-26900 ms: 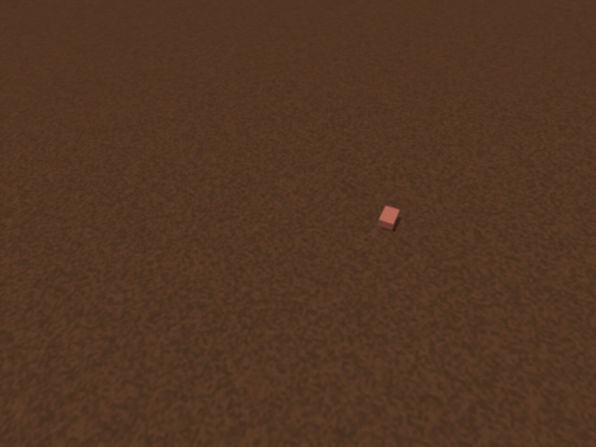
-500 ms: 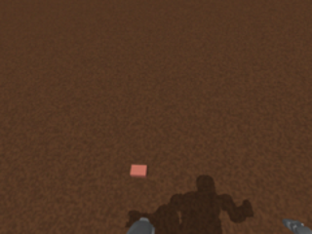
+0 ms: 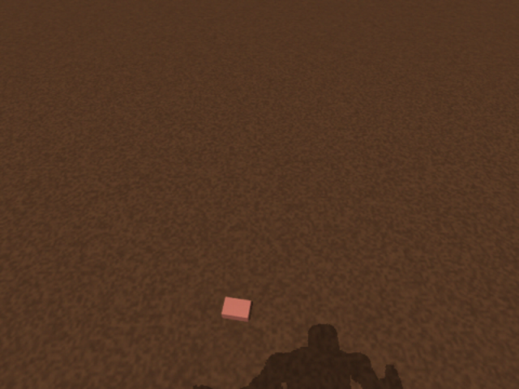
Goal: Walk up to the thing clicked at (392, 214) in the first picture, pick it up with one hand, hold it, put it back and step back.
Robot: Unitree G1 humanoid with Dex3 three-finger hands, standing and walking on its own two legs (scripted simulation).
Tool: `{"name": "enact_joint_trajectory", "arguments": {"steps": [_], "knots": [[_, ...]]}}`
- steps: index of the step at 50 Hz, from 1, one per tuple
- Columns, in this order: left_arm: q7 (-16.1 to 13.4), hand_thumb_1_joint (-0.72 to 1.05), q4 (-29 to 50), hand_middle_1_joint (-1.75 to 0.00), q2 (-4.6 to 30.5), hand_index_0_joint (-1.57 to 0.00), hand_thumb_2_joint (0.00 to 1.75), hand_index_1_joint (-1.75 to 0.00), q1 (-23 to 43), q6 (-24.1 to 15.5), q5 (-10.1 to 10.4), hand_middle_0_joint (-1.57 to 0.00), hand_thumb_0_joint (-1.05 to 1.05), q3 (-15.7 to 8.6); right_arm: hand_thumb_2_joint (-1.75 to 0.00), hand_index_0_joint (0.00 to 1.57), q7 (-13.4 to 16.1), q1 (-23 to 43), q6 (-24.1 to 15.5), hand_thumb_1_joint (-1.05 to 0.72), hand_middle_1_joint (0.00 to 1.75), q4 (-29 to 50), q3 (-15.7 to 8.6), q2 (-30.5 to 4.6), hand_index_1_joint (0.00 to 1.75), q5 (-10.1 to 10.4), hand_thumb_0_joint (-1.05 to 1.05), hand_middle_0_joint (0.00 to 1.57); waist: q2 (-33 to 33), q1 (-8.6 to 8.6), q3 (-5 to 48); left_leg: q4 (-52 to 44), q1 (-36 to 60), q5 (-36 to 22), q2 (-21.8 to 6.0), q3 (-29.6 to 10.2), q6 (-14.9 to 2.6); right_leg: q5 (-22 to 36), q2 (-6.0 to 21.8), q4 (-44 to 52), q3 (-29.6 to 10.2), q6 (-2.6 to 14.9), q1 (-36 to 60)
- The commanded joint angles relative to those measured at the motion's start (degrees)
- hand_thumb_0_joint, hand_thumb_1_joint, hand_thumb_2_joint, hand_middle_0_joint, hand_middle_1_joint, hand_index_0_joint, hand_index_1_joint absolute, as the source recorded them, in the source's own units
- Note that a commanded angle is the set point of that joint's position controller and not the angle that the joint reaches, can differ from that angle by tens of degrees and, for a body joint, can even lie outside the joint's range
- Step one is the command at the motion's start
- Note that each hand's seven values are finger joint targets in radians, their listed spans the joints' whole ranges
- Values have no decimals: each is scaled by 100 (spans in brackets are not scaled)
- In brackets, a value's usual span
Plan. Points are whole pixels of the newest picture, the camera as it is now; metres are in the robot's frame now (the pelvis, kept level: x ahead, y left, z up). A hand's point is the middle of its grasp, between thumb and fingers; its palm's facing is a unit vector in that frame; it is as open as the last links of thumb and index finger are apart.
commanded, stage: walk up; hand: left
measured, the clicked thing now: (236, 309) +0.54 +0.14 -0.75
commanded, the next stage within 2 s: none
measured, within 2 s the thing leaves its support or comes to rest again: neither
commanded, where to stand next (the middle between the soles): +0.13 -0.06 m, yaw -8 degrees
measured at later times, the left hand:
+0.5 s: hand out of the picture +0.11 +0.24 -0.16, palm faces -0.06 -0.93 -0.35, open 7.4 cm
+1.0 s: hand out of the picture +0.07 +0.23 -0.14, palm faces -0.05 -0.93 -0.35, open 7.4 cm
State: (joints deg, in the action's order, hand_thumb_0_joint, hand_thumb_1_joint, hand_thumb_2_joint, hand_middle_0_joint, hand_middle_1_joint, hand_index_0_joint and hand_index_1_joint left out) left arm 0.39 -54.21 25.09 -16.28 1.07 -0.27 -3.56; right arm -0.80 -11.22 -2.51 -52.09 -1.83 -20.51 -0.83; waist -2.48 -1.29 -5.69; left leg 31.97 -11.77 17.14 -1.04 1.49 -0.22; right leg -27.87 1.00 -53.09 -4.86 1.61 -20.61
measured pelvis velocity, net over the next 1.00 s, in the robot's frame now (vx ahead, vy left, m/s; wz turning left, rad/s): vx -0.02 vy -0.02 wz -0.06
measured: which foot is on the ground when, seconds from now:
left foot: down 0.00-1.00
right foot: up 0.00-0.16, down 0.18-1.00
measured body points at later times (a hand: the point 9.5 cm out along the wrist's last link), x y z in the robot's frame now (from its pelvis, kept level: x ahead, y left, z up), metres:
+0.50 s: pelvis -0.02 -0.01 -0.01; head +0.02 +0.00 +0.43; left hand +0.11 +0.28 -0.14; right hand +0.04 -0.33 -0.13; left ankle -0.03 +0.10 -0.73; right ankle +0.03 -0.15 -0.72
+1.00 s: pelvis -0.02 -0.02 +0.01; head -0.02 -0.02 +0.46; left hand +0.08 +0.28 -0.11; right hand +0.05 -0.32 -0.12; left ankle -0.03 +0.10 -0.73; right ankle +0.02 -0.15 -0.73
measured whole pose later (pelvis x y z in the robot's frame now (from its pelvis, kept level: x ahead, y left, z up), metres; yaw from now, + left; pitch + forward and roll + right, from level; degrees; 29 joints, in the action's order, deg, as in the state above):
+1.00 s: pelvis -0.02 -0.02 +0.01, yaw -4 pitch -3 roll +0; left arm 0.4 -64.6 19.7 -5.3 -1.3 -0.5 -0.6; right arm -1.3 -5.0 0.1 -63.2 -0.6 -20.5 -0.4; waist 0.6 -0.7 -3.4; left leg 22.0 -5.6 13.3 -0.3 2.9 -0.2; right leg -7.7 0.7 -22.2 -2.5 -1.0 -11.3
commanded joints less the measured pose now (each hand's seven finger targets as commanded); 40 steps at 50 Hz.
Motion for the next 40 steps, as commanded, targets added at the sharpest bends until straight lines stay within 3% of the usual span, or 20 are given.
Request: {"name": "enact_joint_trajectory", "arguments": {"steps": [1, 6, 7, 8, 9, 10, 11, 13, 18, 20, 21, 22, 23, 25, 27, 28, 29, 31, 34, 40], "knots": [[-12, 90, 383, -30, 821, -20, 90, -30, 1, -36, 50, -20, 0, -183, -90, 20, 227, 322, -84, -90, 30, 464, -420, -1702, 30, 5, 0, 20, 1239, 39, 127, -717, -360, -3800, -1554, -818, -1081, 295, 87, 321, 139, -109, 216], [-6, 90, 515, -30, 830, -20, 90, -30, 215, 31, -50, -20, 0, -230, -90, 20, 278, 348, 150, -90, 30, 566, -442, -1770, 30, 106, 0, 20, 1352, 90, 600, 184, -128, -3684, -1342, -755, -907, 862, -103, 1286, 654, -11, 496], [-8, 90, 500, -30, 850, -20, 90, -30, 124, 11, -64, -20, 0, -243, -90, 20, 281, 498, 195, -90, 30, 612, -444, -1759, 30, 148, 0, 20, 1276, -26, 703, 433, -181, -3234, -1286, -737, -774, 1492, -83, 1891, 640, 60, 690], [-16, 90, 536, -30, 1040, -20, 90, -30, 162, -38, -101, -20, 0, -287, -90, 20, 289, 425, 236, -90, 30, 617, -408, -1612, 30, 192, 0, 20, 753, -22, 791, 855, -284, -2689, -1024, -577, -517, 3032, 166, 2240, 298, 154, 896], [-20, 90, 637, -30, 1474, -20, 90, -30, 317, -74, -152, -20, 0, -418, -90, 20, 312, 277, 253, -90, 30, 664, -350, -1358, 30, 248, 0, 20, -259, 41, 901, 1792, -783, -1728, -444, -187, -210, 4280, 1004, 2492, -846, 534, 1146], [-15, 90, 773, -30, 1581, -20, 90, -30, 541, -69, -56, -20, 0, -395, -90, 20, 366, 272, 312, -90, 30, 630, -283, -1177, 30, 273, 0, 20, -943, 31, 957, 2463, -1021, 1216, 276, 154, -122, 4849, 1759, 2758, -1661, 1352, 1014], [-18, 90, 858, -30, 1516, -20, 90, -30, 622, -86, -111, -20, 0, -362, -90, 20, 398, 328, 350, -90, 30, 570, -330, -1268, 30, 216, 0, 20, -1042, -6, 969, 3194, -867, 2258, 219, -185, -141, 4903, 2013, 2754, -2010, 1698, 670], [-91, 90, 916, -30, 1234, -20, 90, -30, 864, -102, -110, -20, 0, -277, -90, 20, 352, 239, 339, -90, 30, 488, -339, -1275, 30, 243, 0, 20, -565, 67, 846, 3395, -1066, 1980, 168, -595, -154, 4750, 1528, 2444, -1244, 1487, 670], [-157, 90, 814, -30, 1085, -20, 90, -30, 771, -152, -123, -20, 0, -202, -90, 20, 208, 10, 202, -90, 30, 241, -304, -1158, 30, 45, 0, 20, -583, 55, 1222, 547, -597, 1204, 66, -163, -58, 3389, 1135, 2043, -867, 1020, 1245], [-116, 90, 830, -30, 962, -20, 90, -30, 999, -104, 11, -20, 0, -128, -90, 20, 220, -236, 136, -90, 30, 64, -314, -1127, 30, -80, 0, 20, -331, 249, 1103, -924, 440, -266, -34, -366, -143, 2982, 1021, 1640, -714, 606, 392], [-101, 90, 868, -30, 596, -20, 90, -30, 943, -85, 71, -20, 0, -23, -90, 20, 240, 27, 83, -90, 30, 150, -370, -1421, 30, -174, 0, 20, 518, 123, 956, -1387, 638, -495, -992, -1727, -414, 2181, 555, 1185, -406, 221, -272], [-135, 90, 743, -30, 679, -20, 90, -30, 1048, -68, 75, -20, 0, -65, -90, 20, 189, 633, 58, -90, 30, 256, -410, -1940, 30, -83, 0, 20, 1208, -13, 605, -1262, -282, -738, -1851, -2546, -1031, 152, -86, 1084, 144, -10, -114], [-151, 90, 583, -30, 960, -20, 90, -30, 1148, -79, -17, -20, 0, -165, -90, 20, 157, 828, 44, -90, 30, 282, -434, -1965, 30, -44, 0, 20, 1091, 64, 437, -1168, -906, -761, -1986, -2476, -1358, -196, 85, 727, -8, -13, 452], [-65, 90, 425, -30, 705, -20, 90, -30, 1005, -153, 48, -20, 0, -118, -90, 20, 152, 941, 7, -90, 30, 230, -265, -1502, 30, -47, 0, 20, 763, -147, 545, -583, -360, -1505, -1136, -1148, -843, 828, 8, 1625, 151, 80, 638], [-68, 90, 245, -30, 874, -20, 90, -30, 909, -278, 34, -20, 0, -152, -90, 20, 130, 713, 39, -90, 30, 126, -244, -1416, 30, 60, 0, 20, 831, -65, 835, -153, -376, -1766, -675, -668, -385, 2806, 188, 2297, 22, 133, 1426], [-85, 90, 221, -30, 940, -20, 90, -30, 985, -321, 7, -20, 0, -123, -90, 20, 112, 569, 71, -90, 30, 72, -212, -1278, 30, 75, 0, 20, 657, 56, 1044, -225, -418, -1208, -535, -620, -271, 2995, 446, 2361, -304, 260, 1603], [-68, 90, 235, -30, 985, -20, 90, -30, 1200, -327, 6, -20, 0, -99, -90, 20, 110, 327, 121, -90, 30, -27, -197, -1210, 30, 78, 0, 20, 471, 204, 1046, -601, -247, -130, -406, -639, -214, 2331, 655, 2405, -523, 348, 1278], [-41, 90, 131, -30, 824, -20, 90, -30, 1340, -276, 25, -20, 0, 3, -90, 20, 95, 671, 163, -90, 30, -134, -207, -1286, 30, -10, 0, 20, 589, 88, 483, -1122, -306, 919, -557, -802, -284, 1197, 459, 2705, -392, 181, 737], [-29, 90, -163, -30, 805, -20, 90, -30, 1235, -287, 3, -20, 0, 2, -90, 20, 52, 777, 140, -90, 30, -235, -175, -1242, 30, 4, 0, 20, 252, 33, 333, -1203, -332, 797, -573, -760, -329, 1109, 413, 3031, -382, 153, 841], [-55, 90, -399, -30, 786, -20, 90, -30, 1412, -385, 9, -20, 0, 43, -90, 20, 33, 601, 115, -90, 30, -570, -143, -1183, 30, 60, 0, 20, -71, 180, 727, -1228, 476, -336, -483, -485, -195, 2137, 619, 3412, -529, 78, 981]]}}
